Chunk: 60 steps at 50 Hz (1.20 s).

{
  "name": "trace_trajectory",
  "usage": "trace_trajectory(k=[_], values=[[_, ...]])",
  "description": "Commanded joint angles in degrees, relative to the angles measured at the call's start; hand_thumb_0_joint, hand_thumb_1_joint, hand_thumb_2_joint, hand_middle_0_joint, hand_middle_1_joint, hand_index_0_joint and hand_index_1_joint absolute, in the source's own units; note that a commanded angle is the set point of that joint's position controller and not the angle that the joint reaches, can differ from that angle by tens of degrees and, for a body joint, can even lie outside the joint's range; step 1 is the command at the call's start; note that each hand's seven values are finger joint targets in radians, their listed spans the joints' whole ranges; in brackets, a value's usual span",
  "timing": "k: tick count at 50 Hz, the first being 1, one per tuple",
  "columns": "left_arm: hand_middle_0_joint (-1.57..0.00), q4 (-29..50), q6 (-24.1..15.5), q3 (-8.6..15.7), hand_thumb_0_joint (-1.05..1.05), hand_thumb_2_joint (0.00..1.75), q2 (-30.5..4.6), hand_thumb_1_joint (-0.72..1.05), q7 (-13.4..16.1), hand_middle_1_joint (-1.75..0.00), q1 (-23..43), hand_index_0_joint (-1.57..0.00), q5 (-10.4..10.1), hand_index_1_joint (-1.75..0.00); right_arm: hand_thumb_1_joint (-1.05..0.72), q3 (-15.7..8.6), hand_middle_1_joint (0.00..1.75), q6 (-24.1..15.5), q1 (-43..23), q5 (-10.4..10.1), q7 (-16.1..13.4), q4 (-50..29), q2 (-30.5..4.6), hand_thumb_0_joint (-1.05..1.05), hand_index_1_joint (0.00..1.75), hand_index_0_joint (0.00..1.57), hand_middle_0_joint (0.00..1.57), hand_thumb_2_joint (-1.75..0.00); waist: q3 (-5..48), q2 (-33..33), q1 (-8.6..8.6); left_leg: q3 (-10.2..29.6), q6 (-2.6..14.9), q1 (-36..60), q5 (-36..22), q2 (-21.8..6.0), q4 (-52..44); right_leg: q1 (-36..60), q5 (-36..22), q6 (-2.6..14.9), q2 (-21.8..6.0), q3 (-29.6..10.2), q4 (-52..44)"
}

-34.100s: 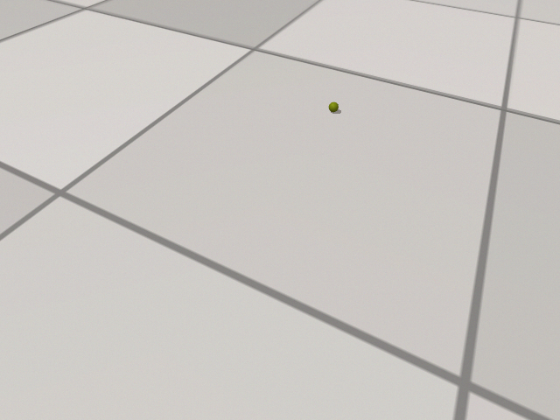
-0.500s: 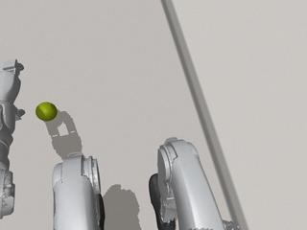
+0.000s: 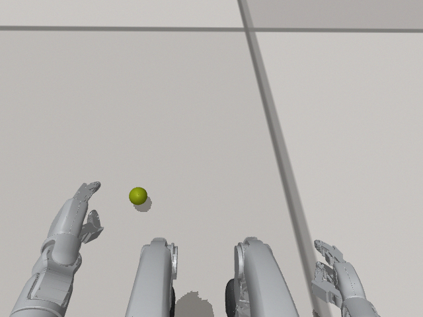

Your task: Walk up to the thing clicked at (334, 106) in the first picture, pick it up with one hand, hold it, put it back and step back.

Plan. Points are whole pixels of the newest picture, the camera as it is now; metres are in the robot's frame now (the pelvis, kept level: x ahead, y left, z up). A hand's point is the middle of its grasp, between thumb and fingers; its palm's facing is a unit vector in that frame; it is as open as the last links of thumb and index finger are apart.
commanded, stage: home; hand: left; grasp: from above
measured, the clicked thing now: (138, 196) +0.51 +0.23 -0.49
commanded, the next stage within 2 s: none
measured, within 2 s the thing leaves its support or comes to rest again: neither
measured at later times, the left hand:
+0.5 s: hand (59, 241) +0.25 +0.19 +0.11, palm faces +0.10 -0.97 -0.21, open 7.4 cm
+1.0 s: hand (45, 256) +0.23 +0.19 +0.14, palm faces +0.10 -0.98 -0.19, open 7.4 cm
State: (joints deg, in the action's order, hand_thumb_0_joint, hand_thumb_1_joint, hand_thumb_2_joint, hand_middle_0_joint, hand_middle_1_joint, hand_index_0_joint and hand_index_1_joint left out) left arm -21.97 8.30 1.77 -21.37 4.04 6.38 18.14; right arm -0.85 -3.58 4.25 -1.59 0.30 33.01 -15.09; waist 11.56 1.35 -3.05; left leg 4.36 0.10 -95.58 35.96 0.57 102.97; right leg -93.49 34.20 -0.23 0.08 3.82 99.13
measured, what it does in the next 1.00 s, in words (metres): rises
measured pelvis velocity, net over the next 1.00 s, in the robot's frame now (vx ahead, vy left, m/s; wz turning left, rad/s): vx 0.08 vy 0.00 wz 0.06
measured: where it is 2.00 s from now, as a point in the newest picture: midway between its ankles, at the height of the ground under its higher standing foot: outside the picture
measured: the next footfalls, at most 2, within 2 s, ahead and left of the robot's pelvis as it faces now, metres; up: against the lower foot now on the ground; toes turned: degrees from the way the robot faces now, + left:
none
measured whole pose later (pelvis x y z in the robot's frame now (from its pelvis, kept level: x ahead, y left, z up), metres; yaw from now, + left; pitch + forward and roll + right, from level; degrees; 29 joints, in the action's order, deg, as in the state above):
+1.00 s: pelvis +0.08 +0.00 +0.19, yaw +3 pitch +9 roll -3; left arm 6.5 25.6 1.5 -12.9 1.0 -28.4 -3.0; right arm 2.3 -14.3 16.0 -0.1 -10.0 30.0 -12.3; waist 8.8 2.0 -1.8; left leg 4.1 0.1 -38.9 27.9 -0.2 57.3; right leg -36.5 26.0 -0.1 0.7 3.4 53.1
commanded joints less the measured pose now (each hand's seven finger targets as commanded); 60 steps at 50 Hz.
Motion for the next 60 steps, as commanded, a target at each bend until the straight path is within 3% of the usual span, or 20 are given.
trace_trajectory(k=[1,7,10,11,12,13,15,20,26,33,36,39,43,60], values=[[-0.2,18.18,1.82,2.48,0.0,0.9,-6.7,0.9,1.25,-0.3,3.15,-0.2,-8.16,-0.3,-0.9,-2.39,0.3,-2.99,2.25,-0.98,-3.09,-7.76,-8.56,0.0,0.3,0.2,0.2,-0.9,23.41,5.6,-1.73,2.53,1.79,28.19,7.69,-0.57,-26.57,20.91,2.1,1.24,1.39,-1.78,-21.37],[-0.2,21.36,5.95,2.74,0.0,0.9,-3.65,0.9,1.98,-0.3,-5.24,-0.2,-14.13,-0.3,-0.9,-0.53,0.3,-4.87,4.2,-1.29,-5.56,-8.0,-6.17,0.0,0.3,0.2,0.2,-0.9,17.0,4.24,-2.55,1.49,1.71,34.96,1.21,-0.33,-32.87,30.57,-2.0,1.35,1.26,-2.5,-29.93],[-0.2,22.99,7.92,4.08,0.0,0.9,-2.42,0.9,2.31,-0.3,-9.38,-0.2,-16.65,-0.3,-0.9,0.07,0.3,-5.68,5.24,-1.36,-6.88,-8.48,-5.44,0.0,0.3,0.2,0.2,-0.9,14.54,3.68,-1.81,1.42,1.63,38.78,-0.88,-0.35,-36.9,35.68,-3.32,1.34,1.3,-2.7,-34.72],[-0.2,24.06,8.48,3.27,0.0,0.9,-0.83,0.9,2.15,-0.3,-11.21,-0.2,-17.44,-0.3,-0.9,0.4,0.3,-6.02,5.98,-1.4,-7.3,-8.43,-5.17,0.0,0.3,0.2,0.2,-0.9,14.12,3.9,-1.9,1.59,1.33,41.15,-3.31,-0.55,-38.53,37.5,-5.27,1.42,1.25,-2.5,-35.74],[-0.2,25.32,9.1,4.23,0.0,0.9,-1.01,0.9,2.14,-0.3,-12.63,-0.2,-18.21,-0.3,-0.9,0.5,0.3,-6.34,6.42,-1.32,-7.79,-8.64,-5.05,0.0,0.3,0.2,0.2,-0.9,14.22,4.44,-1.26,1.29,1.24,42.92,-5.56,-0.51,-39.57,39.59,-6.98,1.48,1.27,-2.44,-37.03],[-0.2,25.37,9.81,5.1,0.0,0.9,-1.04,0.9,2.19,-0.3,-14.95,-0.2,-18.84,-0.3,-0.9,0.54,0.3,-6.66,6.64,-1.28,-8.24,-9.19,-5.08,0.0,0.3,0.2,0.2,-0.9,13.93,4.14,-0.76,1.22,1.18,44.48,-6.62,-0.48,-40.68,41.35,-7.68,1.47,1.32,-2.42,-38.32],[-0.2,27.51,10.91,3.99,0.0,0.9,0.97,0.9,1.82,-0.3,-17.94,-0.2,-20.12,-0.3,-0.9,0.85,0.3,-7.15,7.47,-1.05,-8.85,-9.18,-4.55,0.0,0.3,0.2,0.2,-0.9,11.96,4.34,-0.94,1.06,0.83,47.5,-9.82,-0.63,-43.47,44.64,-10.33,1.36,1.41,-2.1,-40.87],[-0.2,33.42,13.39,4.45,0.0,0.9,2.31,0.9,1.06,-0.3,-26.25,-0.2,-21.98,-0.3,-0.9,0.85,0.3,-8.36,9.93,-0.55,-10.31,-10.74,-4.14,0.0,0.3,0.2,0.2,-0.9,10.56,4.23,-0.36,0.14,0.39,55.07,-18.85,-0.58,-48.47,53.08,-17.49,1.3,1.85,-1.1,-46.29],[-0.2,38.61,14.95,3.17,0.0,0.9,3.35,0.9,0.07,-0.3,-33.65,-0.2,-21.78,-0.3,-0.9,0.71,0.3,-9.94,10.91,-0.02,-11.4,-12.02,-3.55,0.0,0.3,0.2,0.2,-0.9,6.13,2.41,-0.3,-0.73,0.56,59.88,-24.02,-0.36,-52.46,58.23,-21.61,1.18,2.19,-0.44,-51.47],[-0.2,40.3,15.23,2.72,0.0,0.9,3.43,0.9,-1.85,-0.3,-34.93,-0.2,-21.57,-0.3,-0.9,0.09,0.3,-11.8,10.29,0.76,-11.68,-12.43,-4.05,0.0,0.3,0.2,0.2,-0.9,1.71,0.93,-0.44,-1.01,0.97,61.33,-21.75,-0.31,-55.11,59.13,-19.12,0.83,2.25,0.09,-54.35],[-0.2,38.89,15.07,2.75,0.0,0.9,3.2,0.9,-2.47,-0.3,-33.17,-0.2,-21.22,-0.3,-0.9,0.1,0.3,-12.6,9.5,0.91,-11.7,-12.26,-4.49,0.0,0.3,0.2,0.2,-0.9,-1.56,0.56,-0.17,-0.86,1.04,60.49,-18.23,-0.36,-56.1,57.77,-15.93,0.69,2.03,0.15,-55.06],[-0.2,38.86,14.64,3.68,0.0,0.9,2.39,0.9,-2.71,-0.3,-32.1,-0.2,-20.93,-0.3,-0.9,0.05,0.3,-13.31,9.05,1.09,-11.63,-12.16,-4.46,0.0,0.3,0.2,0.2,-0.9,-0.88,0.84,0.18,-1.14,1.15,60.6,-16.81,-0.15,-56.05,58.28,-14.8,0.57,1.7,-0.16,-55.33],[-0.2,39.78,14.33,3.54,0.0,0.9,2.25,0.9,-2.84,-0.3,-33.18,-0.2,-20.76,-0.3,-0.9,-0.01,0.3,-13.69,8.99,1.12,-11.36,-12.08,-4.66,0.0,0.3,0.2,0.2,-0.9,1.08,2.64,0.89,-1.06,0.78,61.98,-19.55,-0.19,-56.02,59.52,-17.1,0.82,1.77,-0.09,-54.4],[-0.2,39.05,13.92,3.06,0.0,0.9,2.54,0.9,-2.47,-0.3,-33.66,-0.2,-20.94,-0.3,-0.9,0.05,0.3,-13.84,9.01,1.19,-11.56,-11.16,-4.64,0.0,0.3,0.2,0.2,-0.9,2.42,1.58,0.51,-1.03,0.78,62.19,-21.47,-0.34,-55.33,60.35,-19.23,0.76,1.84,-0.37,-53.98]])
